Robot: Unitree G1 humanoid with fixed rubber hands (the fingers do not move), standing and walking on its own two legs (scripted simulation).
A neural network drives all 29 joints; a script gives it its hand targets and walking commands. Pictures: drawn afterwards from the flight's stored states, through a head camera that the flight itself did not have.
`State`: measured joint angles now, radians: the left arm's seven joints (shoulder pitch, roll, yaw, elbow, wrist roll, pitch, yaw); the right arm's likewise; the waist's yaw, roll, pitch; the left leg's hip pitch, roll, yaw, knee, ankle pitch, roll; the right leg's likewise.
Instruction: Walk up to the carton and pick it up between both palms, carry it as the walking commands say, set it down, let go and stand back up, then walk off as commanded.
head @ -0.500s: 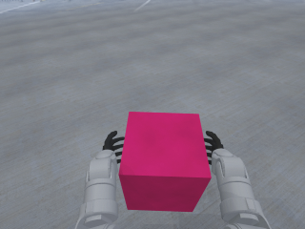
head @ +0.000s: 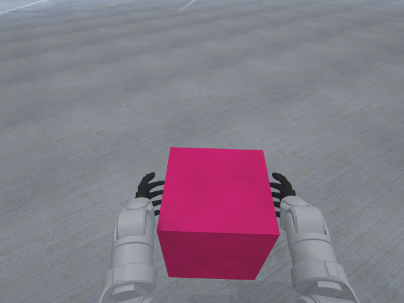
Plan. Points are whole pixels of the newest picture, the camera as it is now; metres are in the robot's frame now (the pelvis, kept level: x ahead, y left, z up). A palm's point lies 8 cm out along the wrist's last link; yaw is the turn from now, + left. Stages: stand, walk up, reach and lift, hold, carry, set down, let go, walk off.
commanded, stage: reach and lift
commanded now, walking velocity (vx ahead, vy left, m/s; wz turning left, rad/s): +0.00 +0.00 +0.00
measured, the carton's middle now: (214, 216) +0.34 +0.01 -0.01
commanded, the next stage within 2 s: hold in 0.44 s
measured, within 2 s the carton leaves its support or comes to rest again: neither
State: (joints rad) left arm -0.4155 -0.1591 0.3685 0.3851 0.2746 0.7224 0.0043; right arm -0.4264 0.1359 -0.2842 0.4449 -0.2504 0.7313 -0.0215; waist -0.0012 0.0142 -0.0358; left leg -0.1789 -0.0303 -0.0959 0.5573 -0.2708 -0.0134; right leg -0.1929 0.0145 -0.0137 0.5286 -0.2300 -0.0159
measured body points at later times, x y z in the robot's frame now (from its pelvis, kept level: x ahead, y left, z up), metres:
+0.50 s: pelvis -0.01 +0.00 +0.00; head -0.07 +0.00 +0.45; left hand +0.31 +0.16 +0.06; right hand +0.31 -0.14 +0.06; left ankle +0.03 +0.12 -0.73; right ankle +0.04 -0.11 -0.73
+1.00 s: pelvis +0.00 +0.00 +0.00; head -0.08 +0.00 +0.45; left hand +0.30 +0.16 +0.06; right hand +0.30 -0.14 +0.05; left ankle +0.03 +0.12 -0.73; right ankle +0.04 -0.11 -0.73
